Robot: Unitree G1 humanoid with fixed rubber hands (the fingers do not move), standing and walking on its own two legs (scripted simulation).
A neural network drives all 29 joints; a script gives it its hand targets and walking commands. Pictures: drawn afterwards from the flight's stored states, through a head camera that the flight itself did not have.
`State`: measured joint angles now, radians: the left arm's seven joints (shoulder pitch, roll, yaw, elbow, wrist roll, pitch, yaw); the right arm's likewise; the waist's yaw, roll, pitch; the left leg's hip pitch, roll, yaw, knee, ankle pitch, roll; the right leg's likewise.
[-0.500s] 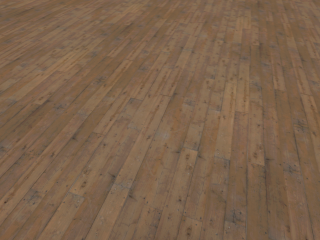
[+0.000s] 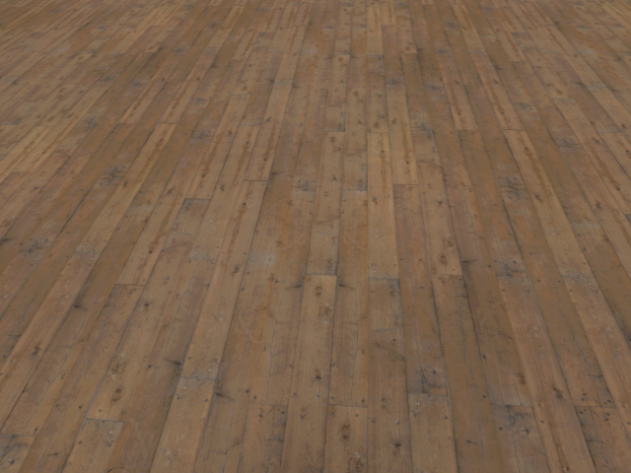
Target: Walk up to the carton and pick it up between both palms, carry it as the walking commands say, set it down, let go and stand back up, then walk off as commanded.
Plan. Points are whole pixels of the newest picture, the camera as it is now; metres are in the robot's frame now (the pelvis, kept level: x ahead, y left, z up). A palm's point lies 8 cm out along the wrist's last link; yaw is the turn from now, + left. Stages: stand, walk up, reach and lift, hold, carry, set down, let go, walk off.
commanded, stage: walk up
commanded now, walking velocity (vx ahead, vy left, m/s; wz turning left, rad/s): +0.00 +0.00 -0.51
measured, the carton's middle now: out of the picture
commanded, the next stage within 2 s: none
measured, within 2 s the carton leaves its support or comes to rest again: neither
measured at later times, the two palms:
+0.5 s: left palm out of the picture +0.08 +0.28 -0.13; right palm out of the picture +0.03 -0.25 -0.09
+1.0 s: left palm out of the picture +0.15 +0.18 -0.09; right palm out of the picture -0.16 -0.24 -0.14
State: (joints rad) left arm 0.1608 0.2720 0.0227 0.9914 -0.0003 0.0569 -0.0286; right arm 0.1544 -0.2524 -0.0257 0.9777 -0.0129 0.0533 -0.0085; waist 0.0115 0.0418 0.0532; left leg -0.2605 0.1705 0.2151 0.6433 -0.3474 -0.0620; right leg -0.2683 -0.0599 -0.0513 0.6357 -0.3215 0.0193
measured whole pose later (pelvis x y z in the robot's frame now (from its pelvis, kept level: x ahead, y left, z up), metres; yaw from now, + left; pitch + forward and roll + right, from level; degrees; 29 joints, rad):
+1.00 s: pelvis -0.08 +0.01 +0.00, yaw -29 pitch +0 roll +2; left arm 0.15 0.21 0.03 0.85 0.02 0.04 -0.02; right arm 0.25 -0.28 -0.07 0.86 -0.04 0.07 -0.01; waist -0.04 0.07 0.06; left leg -0.36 0.15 0.21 0.79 -0.45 -0.05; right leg -0.28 -0.03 -0.09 0.65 -0.36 -0.04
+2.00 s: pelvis -0.01 +0.11 +0.03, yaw -58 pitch -1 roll -4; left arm 0.28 0.29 0.10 0.85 0.03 0.06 -0.02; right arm 0.18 -0.22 -0.02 0.85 -0.01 0.04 -0.03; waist 0.00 0.00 0.06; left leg -0.18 0.07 0.10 0.46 -0.27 0.04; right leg -0.49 0.05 0.07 1.05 -0.36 0.04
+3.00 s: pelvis -0.11 +0.00 +0.03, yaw -91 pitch +2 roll +7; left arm 0.61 0.14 0.03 1.08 -0.01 -0.07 0.01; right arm 0.04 -0.29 -0.09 0.86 -0.05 0.01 0.05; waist 0.16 0.04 0.03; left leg -0.69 0.11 0.02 1.10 -0.08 -0.07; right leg 0.01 0.03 0.17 0.22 -0.24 -0.12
